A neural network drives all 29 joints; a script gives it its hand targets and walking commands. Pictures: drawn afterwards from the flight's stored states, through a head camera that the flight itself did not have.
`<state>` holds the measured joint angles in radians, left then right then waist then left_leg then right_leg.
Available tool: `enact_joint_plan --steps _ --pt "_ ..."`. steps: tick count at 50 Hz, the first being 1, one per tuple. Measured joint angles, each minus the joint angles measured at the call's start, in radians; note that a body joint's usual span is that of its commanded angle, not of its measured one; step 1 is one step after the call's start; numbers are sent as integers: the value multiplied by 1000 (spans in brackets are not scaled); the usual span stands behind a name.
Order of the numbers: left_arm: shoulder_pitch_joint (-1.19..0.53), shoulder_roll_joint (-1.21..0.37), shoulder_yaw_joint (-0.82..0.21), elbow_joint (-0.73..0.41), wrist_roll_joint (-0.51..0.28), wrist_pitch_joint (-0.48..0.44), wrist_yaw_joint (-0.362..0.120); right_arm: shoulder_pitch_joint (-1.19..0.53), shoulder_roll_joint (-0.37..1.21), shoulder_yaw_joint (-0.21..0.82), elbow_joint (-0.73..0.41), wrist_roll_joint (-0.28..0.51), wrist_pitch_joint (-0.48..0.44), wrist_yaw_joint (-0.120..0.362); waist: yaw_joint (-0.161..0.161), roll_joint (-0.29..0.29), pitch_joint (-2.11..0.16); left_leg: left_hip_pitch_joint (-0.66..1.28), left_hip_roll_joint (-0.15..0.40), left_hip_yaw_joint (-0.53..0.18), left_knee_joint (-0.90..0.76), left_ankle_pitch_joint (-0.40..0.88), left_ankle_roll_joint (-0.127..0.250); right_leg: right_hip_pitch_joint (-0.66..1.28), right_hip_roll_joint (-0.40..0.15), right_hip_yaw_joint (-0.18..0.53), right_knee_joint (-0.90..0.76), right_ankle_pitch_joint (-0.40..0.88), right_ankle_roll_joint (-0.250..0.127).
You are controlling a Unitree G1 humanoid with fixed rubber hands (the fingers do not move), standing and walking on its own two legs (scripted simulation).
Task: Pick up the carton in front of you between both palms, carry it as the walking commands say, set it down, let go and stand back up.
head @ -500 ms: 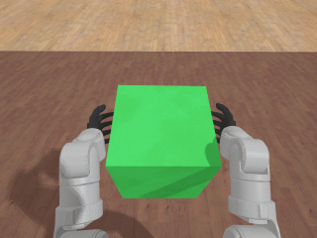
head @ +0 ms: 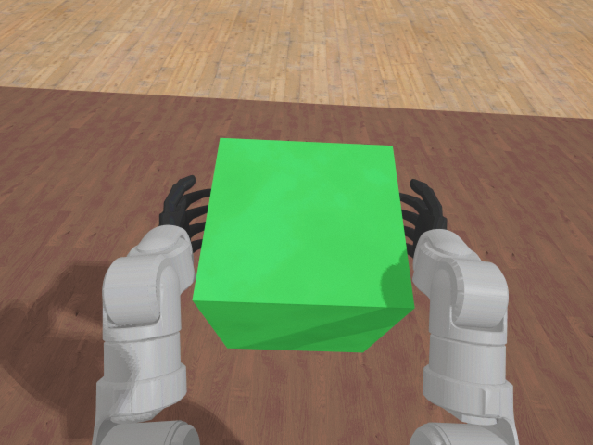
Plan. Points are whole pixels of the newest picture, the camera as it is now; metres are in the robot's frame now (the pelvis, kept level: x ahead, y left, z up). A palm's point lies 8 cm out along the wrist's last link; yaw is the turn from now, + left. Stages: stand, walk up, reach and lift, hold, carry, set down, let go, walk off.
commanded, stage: carry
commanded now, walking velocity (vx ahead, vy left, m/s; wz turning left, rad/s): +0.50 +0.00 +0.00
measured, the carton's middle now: (300, 258) +0.36 +0.01 +0.06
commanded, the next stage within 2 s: none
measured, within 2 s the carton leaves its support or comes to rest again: neither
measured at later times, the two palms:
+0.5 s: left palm (227, 129) +0.64 +0.14 +0.07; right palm (386, 131) +0.65 -0.16 +0.07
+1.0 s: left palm (228, 93) +0.76 +0.16 +0.07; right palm (372, 99) +0.76 -0.15 +0.07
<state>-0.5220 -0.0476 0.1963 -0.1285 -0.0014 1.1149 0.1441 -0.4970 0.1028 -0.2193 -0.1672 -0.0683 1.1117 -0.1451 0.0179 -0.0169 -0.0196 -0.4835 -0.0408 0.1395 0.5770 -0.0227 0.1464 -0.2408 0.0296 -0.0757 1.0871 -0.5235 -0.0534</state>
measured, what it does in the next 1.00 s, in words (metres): goes down: right foot 0.04 m lower, then left foot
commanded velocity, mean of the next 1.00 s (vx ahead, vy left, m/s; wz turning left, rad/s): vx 0.12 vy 0.00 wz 0.00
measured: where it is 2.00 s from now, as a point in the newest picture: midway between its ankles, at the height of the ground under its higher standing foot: (282, 340)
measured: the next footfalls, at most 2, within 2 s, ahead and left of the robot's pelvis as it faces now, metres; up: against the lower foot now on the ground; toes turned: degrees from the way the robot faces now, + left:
right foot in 0.42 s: +0.42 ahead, -0.05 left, -0.04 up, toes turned -5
left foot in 0.76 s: +0.45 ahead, +0.11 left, -0.05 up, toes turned +3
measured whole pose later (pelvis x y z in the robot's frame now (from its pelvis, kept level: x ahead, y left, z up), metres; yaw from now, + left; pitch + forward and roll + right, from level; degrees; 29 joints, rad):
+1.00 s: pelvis +0.42 +0.01 -0.04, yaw +0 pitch +5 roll +1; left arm -0.48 -0.09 0.22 -0.09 0.04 1.11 0.15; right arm -0.47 0.09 -0.23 -0.10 -0.05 1.10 -0.15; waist 0.01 -0.01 -0.05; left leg -0.39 -0.01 0.06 0.61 -0.12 0.06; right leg -0.33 0.05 -0.11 0.60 -0.20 -0.10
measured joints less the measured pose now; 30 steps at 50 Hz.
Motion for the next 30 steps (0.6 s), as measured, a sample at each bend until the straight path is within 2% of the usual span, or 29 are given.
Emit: enact_joint_plan --steps 2,5,10,16,19,21,23,25,27,30 --pt "7 -2 4 32 6 19 1 -3 -7 2 45 5 19 -5 -29 11 -2 13 -5 -4 40 -59 -3 -109 14 40 174 6 -6" --pt "23 -42 25 45 38 38 2 18 -8 -13 70 21 31 -7 -55 27 7 67 -11 -7 13 -99 4 -244 -12 57 154 75 -2" --pt "48 -80 47 5 64 6 0 23 -3 -26 73 48 -13 -7 -79 34 38 161 -13 -13 -40 -154 3 -394 -55 65 -80 209 9" --pt "86 -80 44 -77 63 -23 -3 14 -1 -4 48 65 -49 -6 -95 20 36 281 -25 -33 -47 -269 -19 -408 -43 33 -428 528 -1" --pt "85 -71 36 -96 62 -20 -4 3 -11 10 39 68 -46 -6 -95 7 18 324 -33 -32 50 -376 -32 -325 -7 -20 -623 718 -11" --pt "69 -68 25 -78 68 -12 -4 0 -26 9 39 70 -33 -6 -79 -11 -3 313 -37 -7 225 -418 -53 -231 -3 -53 -707 854 -24" --pt "40 -68 21 -40 78 -19 -3 -29 -54 7 67 77 -24 -5 -40 30 -2 220 -21 -59 472 -514 -99 -230 31 -61 -611 617 -59" --pt "21 -54 12 3 70 -13 1 -37 -60 2 90 72 -13 -6 -9 39 18 110 -22 -121 629 -573 -120 -245 45 -68 -538 514 -89" --pt "34 -47 17 15 55 2 4 -23 -35 -6 94 52 1 -6 7 24 35 36 -5 -140 607 -542 -129 -230 38 -67 -528 510 -83" --pt "57 -55 34 9 35 -4 6 -2 4 -25 69 25 6 -6 25 17 64 -12 30 -153 398 -466 -138 -196 32 -63 -542 469 -88"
